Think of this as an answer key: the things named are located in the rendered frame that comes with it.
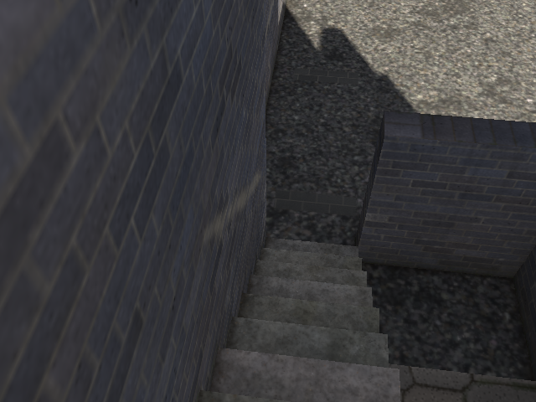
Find stairs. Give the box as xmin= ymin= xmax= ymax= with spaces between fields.
xmin=198 ymin=237 xmax=401 ymax=402

